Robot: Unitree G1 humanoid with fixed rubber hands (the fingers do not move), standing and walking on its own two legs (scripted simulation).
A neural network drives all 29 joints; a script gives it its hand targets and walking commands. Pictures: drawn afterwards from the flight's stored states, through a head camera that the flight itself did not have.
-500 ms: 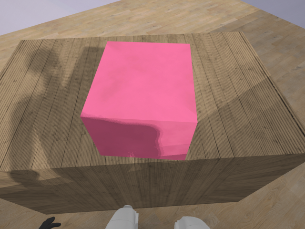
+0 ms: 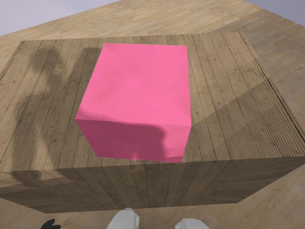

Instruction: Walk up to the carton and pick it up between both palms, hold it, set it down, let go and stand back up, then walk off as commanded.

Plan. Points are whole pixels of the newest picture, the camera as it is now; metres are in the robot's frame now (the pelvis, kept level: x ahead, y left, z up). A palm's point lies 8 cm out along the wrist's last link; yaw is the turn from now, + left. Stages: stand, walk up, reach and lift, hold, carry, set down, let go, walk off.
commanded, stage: walk up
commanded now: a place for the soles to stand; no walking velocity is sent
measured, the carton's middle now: (141, 101) +0.44 +0.06 +0.04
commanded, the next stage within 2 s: none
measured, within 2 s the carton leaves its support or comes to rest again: neither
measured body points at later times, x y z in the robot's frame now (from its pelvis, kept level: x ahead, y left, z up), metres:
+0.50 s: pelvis +0.02 +0.00 +0.00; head +0.05 +0.00 +0.45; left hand +0.10 +0.32 -0.11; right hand +0.09 -0.34 -0.11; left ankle +0.08 +0.15 -0.70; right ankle +0.02 -0.10 -0.70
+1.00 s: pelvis +0.04 -0.01 +0.01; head +0.07 -0.01 +0.45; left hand +0.12 +0.31 -0.11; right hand +0.12 -0.34 -0.11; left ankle +0.08 +0.14 -0.68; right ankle +0.03 -0.11 -0.70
